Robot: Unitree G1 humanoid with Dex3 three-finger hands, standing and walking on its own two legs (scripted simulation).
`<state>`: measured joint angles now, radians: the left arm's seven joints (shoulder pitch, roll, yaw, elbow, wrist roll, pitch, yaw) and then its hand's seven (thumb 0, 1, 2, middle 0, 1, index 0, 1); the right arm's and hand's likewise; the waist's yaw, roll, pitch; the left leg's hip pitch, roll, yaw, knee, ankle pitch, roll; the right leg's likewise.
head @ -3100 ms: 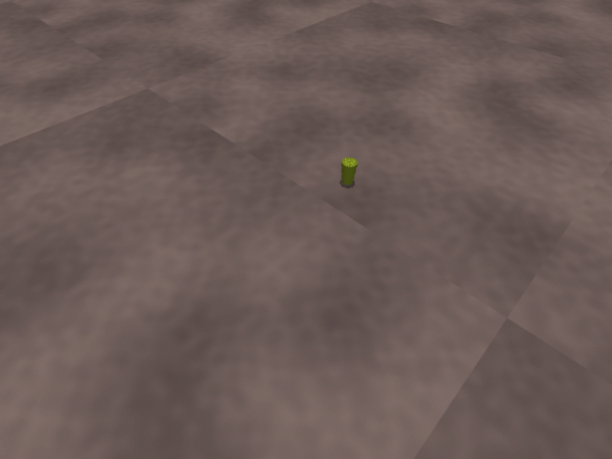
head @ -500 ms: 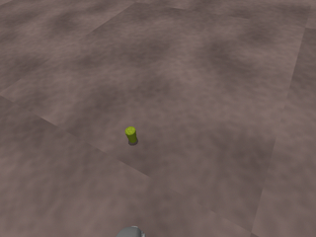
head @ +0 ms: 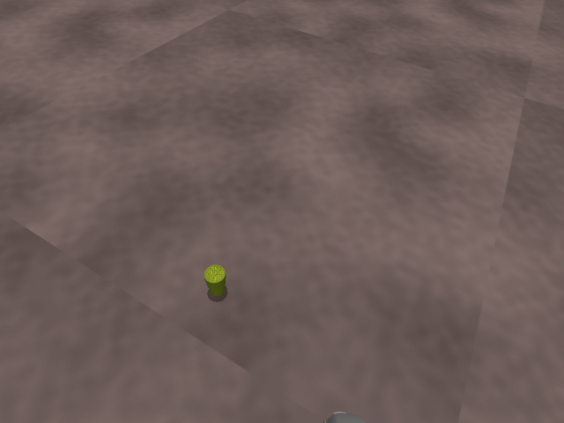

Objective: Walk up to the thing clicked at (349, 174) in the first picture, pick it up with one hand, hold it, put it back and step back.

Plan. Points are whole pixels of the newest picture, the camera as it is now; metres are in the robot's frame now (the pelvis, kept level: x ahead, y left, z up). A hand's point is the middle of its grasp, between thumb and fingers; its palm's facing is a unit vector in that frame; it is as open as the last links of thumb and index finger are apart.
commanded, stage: walk up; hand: left
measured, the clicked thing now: (216, 282) +0.72 +0.22 -0.71
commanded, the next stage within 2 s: none
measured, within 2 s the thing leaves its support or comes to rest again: neither
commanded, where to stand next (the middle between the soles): +0.36 +0.02 m, yaw -2 degrees
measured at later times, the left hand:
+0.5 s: hand (114, 382) +0.21 +0.25 -0.11, palm faces -0.02 -0.90 -0.43, open 7.4 cm
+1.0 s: hand (93, 331) +0.31 +0.34 -0.17, palm faces -0.07 -0.94 -0.34, open 7.4 cm
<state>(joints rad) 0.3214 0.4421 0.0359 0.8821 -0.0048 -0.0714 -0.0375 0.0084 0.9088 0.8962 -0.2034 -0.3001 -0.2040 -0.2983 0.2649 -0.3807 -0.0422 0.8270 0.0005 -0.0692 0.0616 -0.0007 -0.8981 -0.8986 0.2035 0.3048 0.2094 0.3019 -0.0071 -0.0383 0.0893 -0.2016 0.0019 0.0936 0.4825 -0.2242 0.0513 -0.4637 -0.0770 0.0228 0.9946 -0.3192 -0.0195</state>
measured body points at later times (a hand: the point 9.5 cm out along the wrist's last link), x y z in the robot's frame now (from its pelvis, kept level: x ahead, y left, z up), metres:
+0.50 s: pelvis +0.15 -0.02 +0.00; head +0.15 -0.06 +0.45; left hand +0.21 +0.30 -0.08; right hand +0.21 -0.34 -0.13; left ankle +0.22 +0.15 -0.68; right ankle +0.18 -0.14 -0.74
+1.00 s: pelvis +0.25 +0.07 +0.00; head +0.28 +0.10 +0.44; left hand +0.31 +0.39 -0.14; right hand +0.30 -0.25 -0.10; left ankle +0.30 +0.15 -0.74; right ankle +0.30 -0.10 -0.69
